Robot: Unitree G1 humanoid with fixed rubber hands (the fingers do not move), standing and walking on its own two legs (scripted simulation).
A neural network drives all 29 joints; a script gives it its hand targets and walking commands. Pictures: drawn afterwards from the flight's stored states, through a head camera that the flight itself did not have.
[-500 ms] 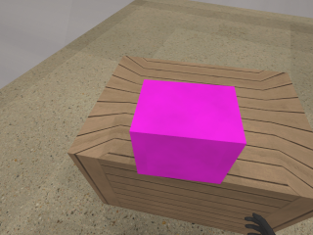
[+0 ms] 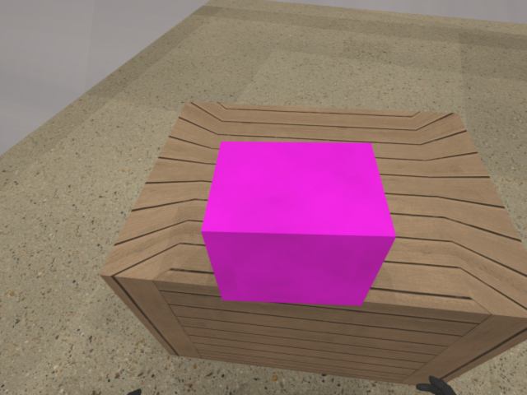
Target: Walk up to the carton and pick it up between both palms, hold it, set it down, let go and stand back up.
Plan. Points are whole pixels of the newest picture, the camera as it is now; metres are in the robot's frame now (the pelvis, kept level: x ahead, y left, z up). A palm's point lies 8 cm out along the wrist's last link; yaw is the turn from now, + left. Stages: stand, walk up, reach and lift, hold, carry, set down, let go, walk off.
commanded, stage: reach and lift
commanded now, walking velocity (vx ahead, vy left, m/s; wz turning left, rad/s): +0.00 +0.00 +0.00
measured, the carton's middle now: (292, 225) +0.41 -0.02 -0.03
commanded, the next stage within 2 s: none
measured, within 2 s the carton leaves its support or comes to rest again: neither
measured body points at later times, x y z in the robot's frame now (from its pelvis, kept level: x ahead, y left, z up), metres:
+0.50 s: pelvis +0.00 -0.01 +0.01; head +0.00 +0.01 +0.45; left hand +0.15 +0.24 -0.09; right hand +0.15 -0.26 -0.07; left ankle +0.01 +0.11 -0.74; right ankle +0.00 -0.10 -0.74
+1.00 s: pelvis +0.01 -0.01 +0.01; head +0.01 +0.01 +0.46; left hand +0.17 +0.23 -0.06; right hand +0.18 -0.27 -0.05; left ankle +0.01 +0.12 -0.74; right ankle +0.00 -0.10 -0.74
